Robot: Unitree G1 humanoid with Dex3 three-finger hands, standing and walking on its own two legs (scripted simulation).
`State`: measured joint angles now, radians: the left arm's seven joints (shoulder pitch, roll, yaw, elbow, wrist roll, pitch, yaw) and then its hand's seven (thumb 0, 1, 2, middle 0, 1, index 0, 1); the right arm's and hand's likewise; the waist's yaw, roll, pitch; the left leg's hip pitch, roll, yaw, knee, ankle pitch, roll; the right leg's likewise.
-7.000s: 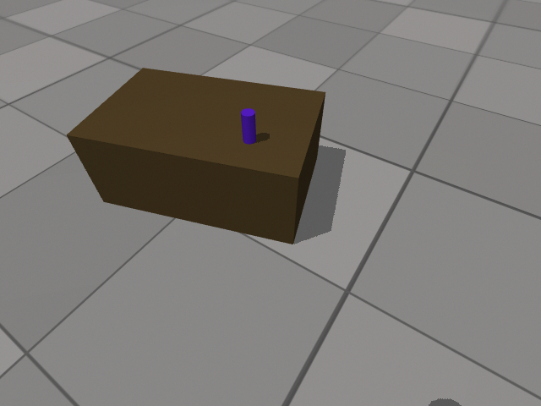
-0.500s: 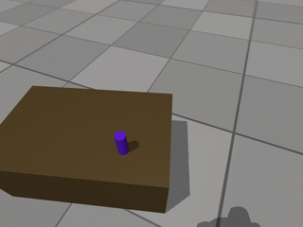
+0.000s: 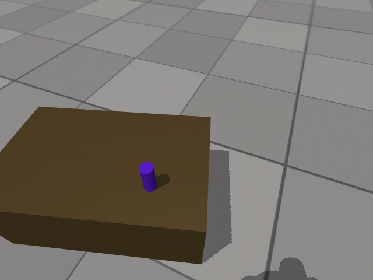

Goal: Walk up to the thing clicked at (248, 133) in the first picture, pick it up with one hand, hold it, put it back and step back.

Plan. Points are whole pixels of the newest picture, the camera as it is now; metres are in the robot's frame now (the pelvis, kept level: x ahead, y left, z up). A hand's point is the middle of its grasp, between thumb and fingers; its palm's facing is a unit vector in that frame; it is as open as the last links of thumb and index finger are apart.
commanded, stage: stand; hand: left
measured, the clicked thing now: (148, 177) +0.56 +0.18 -0.30
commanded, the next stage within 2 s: go down in 0.28 s
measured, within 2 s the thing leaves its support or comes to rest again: neither
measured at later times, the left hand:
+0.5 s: hand out of the picture +0.10 +0.25 -0.15, palm faces +0.03 -0.94 -0.33, open 8.3 cm
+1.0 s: hand out of the picture +0.16 +0.26 -0.15, palm faces +0.04 -0.94 -0.33, open 16.9 cm
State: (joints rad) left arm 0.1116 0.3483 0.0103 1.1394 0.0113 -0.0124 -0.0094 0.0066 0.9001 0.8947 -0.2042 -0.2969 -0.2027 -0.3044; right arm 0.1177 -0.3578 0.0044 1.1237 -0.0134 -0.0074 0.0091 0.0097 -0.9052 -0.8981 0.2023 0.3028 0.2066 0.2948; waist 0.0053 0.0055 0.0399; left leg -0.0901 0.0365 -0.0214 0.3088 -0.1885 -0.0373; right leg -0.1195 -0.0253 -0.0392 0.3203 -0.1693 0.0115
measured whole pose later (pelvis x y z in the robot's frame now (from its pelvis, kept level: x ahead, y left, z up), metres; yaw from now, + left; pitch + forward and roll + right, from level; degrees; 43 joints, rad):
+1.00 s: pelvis +0.00 +0.02 -0.03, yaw -1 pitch +8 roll -1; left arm 0.16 0.32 0.13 0.57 0.01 0.31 -0.02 0.00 -0.43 0.09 -0.08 -0.04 -0.07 -0.07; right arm 0.20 -0.28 -0.12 0.67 0.03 -0.09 -0.04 0.00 0.36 -0.09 0.06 0.06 0.06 0.05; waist -0.01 0.01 -0.04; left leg -0.48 0.02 -0.01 0.71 -0.38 -0.01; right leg -0.50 -0.04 -0.02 0.68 -0.33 0.03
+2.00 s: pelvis +0.00 +0.01 -0.06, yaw +1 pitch +11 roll -1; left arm 0.37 0.37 0.22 0.15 -0.03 0.46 -0.12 -0.01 -0.59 0.08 -0.08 -0.05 -0.07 -0.08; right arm 0.41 -0.24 -0.08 0.26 0.03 -0.10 -0.09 -0.01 0.54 -0.04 0.06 0.05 0.06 0.05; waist -0.02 0.02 -0.15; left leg -0.65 0.02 -0.04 0.95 -0.49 -0.02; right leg -0.66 -0.05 -0.04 0.92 -0.45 0.03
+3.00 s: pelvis -0.02 +0.02 -0.07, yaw -1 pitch +16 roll -2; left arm -0.56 0.72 0.53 1.06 -0.11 -0.13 -0.42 -0.01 -0.57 0.09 -0.04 -0.05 -0.05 -0.06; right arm 0.32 -0.26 0.01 0.33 0.01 -0.15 -0.04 -0.01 0.54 -0.05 0.06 0.05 0.06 0.05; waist -0.11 -0.02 -0.11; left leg -0.81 0.04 -0.04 0.99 -0.46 -0.02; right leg -0.81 -0.02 -0.03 0.93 -0.39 0.03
